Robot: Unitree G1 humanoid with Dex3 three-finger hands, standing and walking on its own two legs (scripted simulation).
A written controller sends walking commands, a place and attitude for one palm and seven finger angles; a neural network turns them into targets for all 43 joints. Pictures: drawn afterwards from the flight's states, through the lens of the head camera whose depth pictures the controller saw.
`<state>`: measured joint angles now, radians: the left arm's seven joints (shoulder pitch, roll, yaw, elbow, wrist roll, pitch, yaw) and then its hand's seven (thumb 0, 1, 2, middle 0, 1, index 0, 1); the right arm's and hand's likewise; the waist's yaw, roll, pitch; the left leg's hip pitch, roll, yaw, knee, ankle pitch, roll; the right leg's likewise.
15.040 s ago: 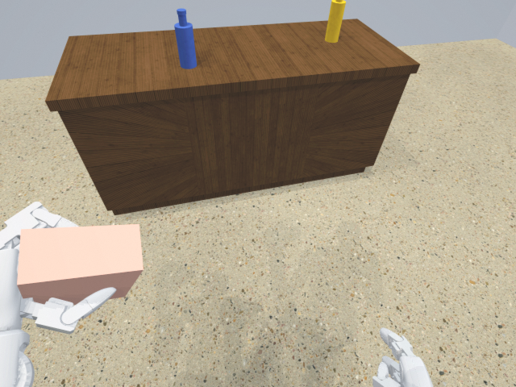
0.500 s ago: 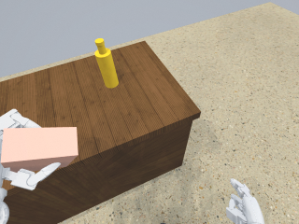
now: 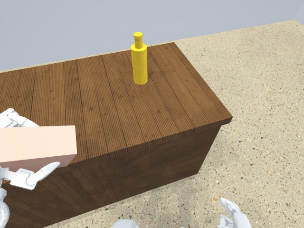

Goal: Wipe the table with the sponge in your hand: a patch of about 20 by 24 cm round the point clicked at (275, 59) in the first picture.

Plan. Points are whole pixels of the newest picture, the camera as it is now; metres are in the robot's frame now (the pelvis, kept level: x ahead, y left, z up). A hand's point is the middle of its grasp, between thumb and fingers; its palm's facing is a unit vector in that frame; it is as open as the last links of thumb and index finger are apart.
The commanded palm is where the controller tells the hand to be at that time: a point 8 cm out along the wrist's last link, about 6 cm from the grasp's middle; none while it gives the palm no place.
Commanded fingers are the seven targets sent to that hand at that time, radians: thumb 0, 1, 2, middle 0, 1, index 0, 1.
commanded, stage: shuffle to correct the standing spot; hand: left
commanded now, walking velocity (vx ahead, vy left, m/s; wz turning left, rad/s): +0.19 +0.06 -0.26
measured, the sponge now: (50, 150) +0.23 +0.22 +0.15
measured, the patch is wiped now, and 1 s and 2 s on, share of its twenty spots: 0.00 0.00 0.00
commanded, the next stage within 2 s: come to a stop and stand still in 0.62 s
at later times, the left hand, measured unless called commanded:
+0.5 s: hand (34, 144) +0.24 +0.26 +0.15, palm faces +0.33 -0.80 -0.50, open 9.5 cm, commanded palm +0.20 +0.28 +0.20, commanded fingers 0.00 0.10 1.30 -1.20 -1.60 -1.20 -1.60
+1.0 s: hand (47, 124) +0.28 +0.24 +0.17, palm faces +0.33 -0.85 -0.41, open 9.5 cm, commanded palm +0.24 +0.28 +0.20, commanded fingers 0.00 0.10 1.30 -1.20 -1.60 -1.20 -1.60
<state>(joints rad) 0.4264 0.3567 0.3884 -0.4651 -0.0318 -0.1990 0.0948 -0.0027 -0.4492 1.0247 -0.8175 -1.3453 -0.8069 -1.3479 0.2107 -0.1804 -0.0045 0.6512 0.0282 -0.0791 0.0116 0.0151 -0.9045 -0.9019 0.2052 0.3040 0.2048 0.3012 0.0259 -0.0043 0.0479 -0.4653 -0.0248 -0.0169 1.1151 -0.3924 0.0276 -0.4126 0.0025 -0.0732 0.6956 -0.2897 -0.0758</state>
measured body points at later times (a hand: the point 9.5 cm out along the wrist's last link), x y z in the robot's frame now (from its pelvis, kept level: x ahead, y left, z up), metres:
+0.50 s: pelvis +0.02 +0.01 +0.01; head +0.05 +0.00 +0.46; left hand +0.22 +0.30 +0.18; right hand +0.13 -0.24 -0.10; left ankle +0.02 +0.16 -0.61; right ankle +0.05 -0.03 -0.72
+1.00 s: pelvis +0.06 +0.01 +0.02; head +0.08 +0.00 +0.47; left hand +0.25 +0.29 +0.19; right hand +0.23 -0.20 -0.08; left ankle +0.06 +0.15 -0.70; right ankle +0.10 -0.04 -0.72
